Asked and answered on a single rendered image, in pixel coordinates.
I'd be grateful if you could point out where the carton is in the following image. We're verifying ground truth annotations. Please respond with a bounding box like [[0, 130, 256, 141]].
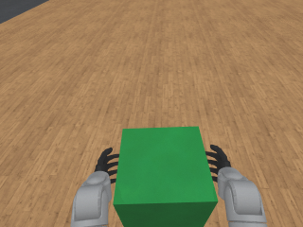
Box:
[[113, 126, 218, 227]]

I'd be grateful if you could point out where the right robot forearm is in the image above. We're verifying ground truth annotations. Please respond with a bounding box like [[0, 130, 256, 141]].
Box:
[[217, 166, 268, 227]]

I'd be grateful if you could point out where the robot left hand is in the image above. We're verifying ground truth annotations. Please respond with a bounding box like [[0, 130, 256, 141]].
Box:
[[94, 148, 119, 184]]

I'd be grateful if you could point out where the left robot forearm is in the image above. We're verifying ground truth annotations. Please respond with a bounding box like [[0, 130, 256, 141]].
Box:
[[70, 170, 112, 227]]

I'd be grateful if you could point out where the robot right hand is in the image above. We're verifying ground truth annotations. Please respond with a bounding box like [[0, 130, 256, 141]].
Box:
[[205, 144, 231, 183]]

